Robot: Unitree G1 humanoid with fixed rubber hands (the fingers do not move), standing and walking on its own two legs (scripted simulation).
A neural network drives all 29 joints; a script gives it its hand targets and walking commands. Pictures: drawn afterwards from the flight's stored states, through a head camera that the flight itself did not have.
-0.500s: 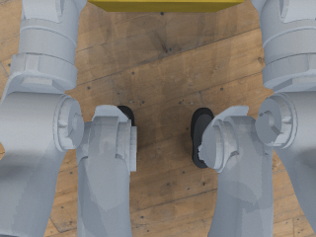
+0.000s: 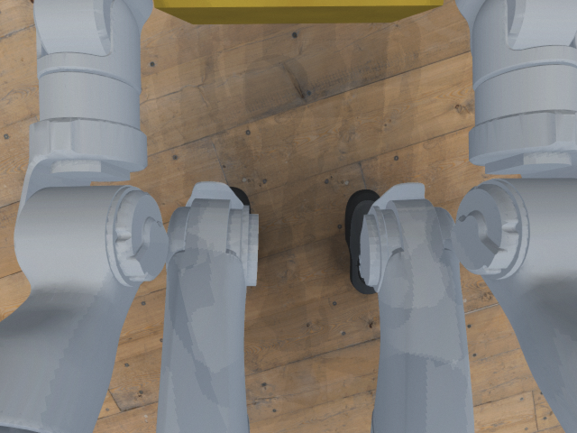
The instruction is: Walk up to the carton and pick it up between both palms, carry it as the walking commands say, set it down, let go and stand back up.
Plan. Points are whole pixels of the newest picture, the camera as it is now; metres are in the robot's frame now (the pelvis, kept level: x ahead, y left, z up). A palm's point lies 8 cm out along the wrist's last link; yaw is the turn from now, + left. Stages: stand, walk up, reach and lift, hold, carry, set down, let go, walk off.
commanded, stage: reach and lift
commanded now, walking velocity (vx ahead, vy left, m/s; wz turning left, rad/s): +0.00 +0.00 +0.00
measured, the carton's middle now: out of the picture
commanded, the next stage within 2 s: none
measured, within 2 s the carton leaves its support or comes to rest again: neither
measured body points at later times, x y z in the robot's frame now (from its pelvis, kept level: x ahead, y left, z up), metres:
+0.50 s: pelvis -0.01 +0.00 +0.05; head +0.34 +0.02 +0.31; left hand +0.55 +0.19 -0.07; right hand +0.56 -0.15 -0.06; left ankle +0.14 +0.13 -0.39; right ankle +0.14 -0.14 -0.39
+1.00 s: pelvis -0.02 +0.00 +0.09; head +0.32 +0.01 +0.38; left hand +0.53 +0.18 +0.00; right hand +0.54 -0.16 +0.01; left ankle +0.14 +0.13 -0.39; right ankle +0.14 -0.14 -0.39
